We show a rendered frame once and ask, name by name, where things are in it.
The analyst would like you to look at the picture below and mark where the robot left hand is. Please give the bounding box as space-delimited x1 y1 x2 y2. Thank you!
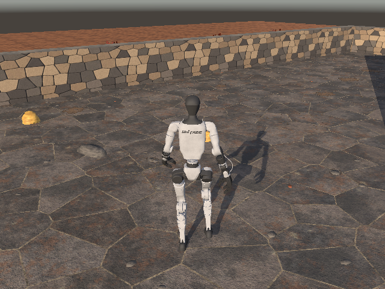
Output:
162 157 176 168

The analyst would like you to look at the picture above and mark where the robot right hand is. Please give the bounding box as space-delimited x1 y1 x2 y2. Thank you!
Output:
218 176 232 194

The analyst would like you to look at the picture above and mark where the left robot foot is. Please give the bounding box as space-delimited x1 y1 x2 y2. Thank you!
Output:
179 235 189 251

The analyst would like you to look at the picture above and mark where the right robot forearm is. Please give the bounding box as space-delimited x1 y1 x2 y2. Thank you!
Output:
216 146 230 178

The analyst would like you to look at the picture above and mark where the robot right upper arm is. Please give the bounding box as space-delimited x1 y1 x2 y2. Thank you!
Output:
205 122 221 156

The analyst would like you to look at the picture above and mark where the robot left upper arm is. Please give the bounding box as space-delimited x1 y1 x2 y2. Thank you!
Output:
163 121 180 153

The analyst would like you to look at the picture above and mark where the left robot forearm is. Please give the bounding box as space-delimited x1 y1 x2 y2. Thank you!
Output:
162 144 170 161

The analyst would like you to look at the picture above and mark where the robot left shin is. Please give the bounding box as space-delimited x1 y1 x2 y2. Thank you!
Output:
176 203 186 243

